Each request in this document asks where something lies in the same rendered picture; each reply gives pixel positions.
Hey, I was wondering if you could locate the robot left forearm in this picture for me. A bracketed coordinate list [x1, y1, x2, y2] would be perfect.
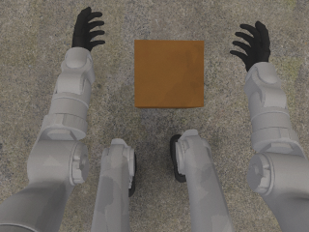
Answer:
[27, 46, 96, 180]

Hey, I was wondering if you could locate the carton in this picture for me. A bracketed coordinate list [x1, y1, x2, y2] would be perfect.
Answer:
[134, 40, 205, 109]

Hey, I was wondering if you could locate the robot right foot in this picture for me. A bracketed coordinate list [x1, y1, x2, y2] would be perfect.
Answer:
[169, 134, 186, 183]

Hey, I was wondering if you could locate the robot right forearm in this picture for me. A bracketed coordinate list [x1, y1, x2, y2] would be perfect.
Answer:
[243, 62, 309, 162]

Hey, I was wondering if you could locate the right robot shin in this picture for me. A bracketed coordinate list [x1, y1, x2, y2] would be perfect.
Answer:
[177, 129, 211, 175]

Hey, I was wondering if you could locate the robot left hand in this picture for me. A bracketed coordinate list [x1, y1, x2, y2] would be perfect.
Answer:
[71, 7, 105, 52]

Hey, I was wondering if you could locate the robot right hand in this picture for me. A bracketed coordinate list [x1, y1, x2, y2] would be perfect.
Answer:
[230, 20, 271, 72]

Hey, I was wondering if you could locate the robot left upper arm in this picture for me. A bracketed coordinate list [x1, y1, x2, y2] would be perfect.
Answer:
[0, 139, 90, 232]

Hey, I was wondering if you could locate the robot right upper arm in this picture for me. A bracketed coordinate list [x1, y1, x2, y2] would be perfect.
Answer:
[246, 151, 309, 232]

